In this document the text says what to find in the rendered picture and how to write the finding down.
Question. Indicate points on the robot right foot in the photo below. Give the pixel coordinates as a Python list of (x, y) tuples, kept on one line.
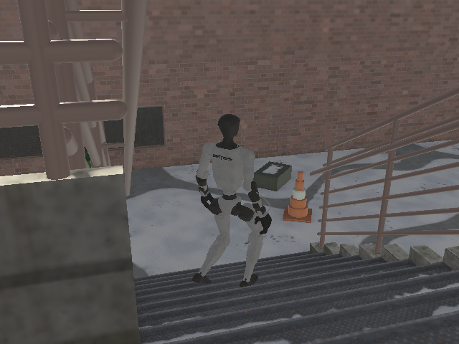
[(252, 281)]

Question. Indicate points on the left robot hand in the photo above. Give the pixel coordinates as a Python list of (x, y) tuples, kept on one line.
[(205, 199)]

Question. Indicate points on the robot foot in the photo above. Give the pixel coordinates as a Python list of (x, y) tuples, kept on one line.
[(201, 279), (252, 281)]

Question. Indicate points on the robot left foot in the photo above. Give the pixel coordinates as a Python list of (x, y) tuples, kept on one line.
[(201, 279)]

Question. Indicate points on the robot right upper arm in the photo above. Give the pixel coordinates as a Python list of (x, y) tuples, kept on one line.
[(248, 158)]

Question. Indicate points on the right robot forearm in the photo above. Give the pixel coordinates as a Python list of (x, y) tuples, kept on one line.
[(256, 201)]

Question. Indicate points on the robot left upper arm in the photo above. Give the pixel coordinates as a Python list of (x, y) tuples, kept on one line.
[(205, 160)]

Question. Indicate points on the right robot hand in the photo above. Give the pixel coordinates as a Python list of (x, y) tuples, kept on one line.
[(265, 221)]

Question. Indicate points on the left robot forearm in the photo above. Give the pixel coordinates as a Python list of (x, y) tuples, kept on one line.
[(203, 187)]

